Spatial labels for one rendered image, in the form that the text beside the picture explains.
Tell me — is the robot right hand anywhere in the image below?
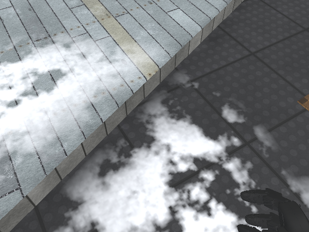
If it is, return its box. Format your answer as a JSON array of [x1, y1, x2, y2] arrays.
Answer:
[[237, 188, 309, 232]]

